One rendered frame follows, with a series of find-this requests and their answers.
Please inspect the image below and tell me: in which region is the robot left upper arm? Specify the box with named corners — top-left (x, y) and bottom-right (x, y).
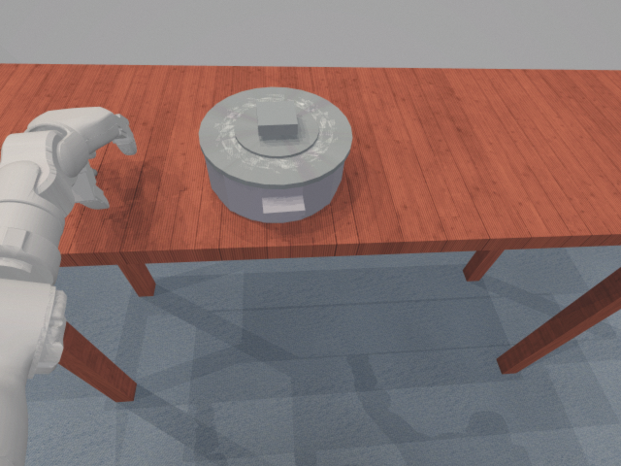
top-left (0, 279), bottom-right (67, 466)

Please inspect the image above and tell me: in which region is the pot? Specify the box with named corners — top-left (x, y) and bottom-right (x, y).
top-left (205, 158), bottom-right (344, 223)

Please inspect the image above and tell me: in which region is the knob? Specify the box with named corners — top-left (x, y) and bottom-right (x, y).
top-left (256, 101), bottom-right (298, 136)

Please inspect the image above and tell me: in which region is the left robot hand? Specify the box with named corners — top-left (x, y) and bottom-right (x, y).
top-left (27, 107), bottom-right (137, 210)

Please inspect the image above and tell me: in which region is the robot left forearm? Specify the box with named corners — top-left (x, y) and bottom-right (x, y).
top-left (0, 121), bottom-right (89, 286)

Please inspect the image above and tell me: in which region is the lid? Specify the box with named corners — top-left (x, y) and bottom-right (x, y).
top-left (199, 87), bottom-right (352, 189)

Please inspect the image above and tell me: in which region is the table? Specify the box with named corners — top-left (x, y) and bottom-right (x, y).
top-left (0, 63), bottom-right (621, 402)

